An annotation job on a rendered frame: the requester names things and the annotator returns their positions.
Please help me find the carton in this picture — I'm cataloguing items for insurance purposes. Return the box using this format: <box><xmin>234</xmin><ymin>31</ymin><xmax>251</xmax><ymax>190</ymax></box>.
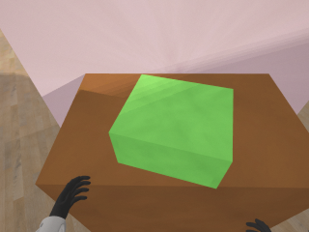
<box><xmin>109</xmin><ymin>74</ymin><xmax>234</xmax><ymax>189</ymax></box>

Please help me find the robot left hand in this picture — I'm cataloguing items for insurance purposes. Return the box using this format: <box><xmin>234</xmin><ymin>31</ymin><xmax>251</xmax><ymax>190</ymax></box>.
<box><xmin>49</xmin><ymin>175</ymin><xmax>91</xmax><ymax>219</ymax></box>

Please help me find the robot left forearm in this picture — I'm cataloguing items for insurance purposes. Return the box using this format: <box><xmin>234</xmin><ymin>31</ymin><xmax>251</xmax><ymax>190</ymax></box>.
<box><xmin>36</xmin><ymin>216</ymin><xmax>67</xmax><ymax>232</ymax></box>

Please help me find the pedestal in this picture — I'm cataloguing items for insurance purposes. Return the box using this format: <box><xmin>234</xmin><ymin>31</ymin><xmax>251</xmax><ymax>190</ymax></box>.
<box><xmin>35</xmin><ymin>73</ymin><xmax>309</xmax><ymax>232</ymax></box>

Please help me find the robot right hand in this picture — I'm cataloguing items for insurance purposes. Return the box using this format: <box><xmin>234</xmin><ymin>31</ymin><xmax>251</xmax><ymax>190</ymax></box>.
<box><xmin>245</xmin><ymin>218</ymin><xmax>271</xmax><ymax>232</ymax></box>

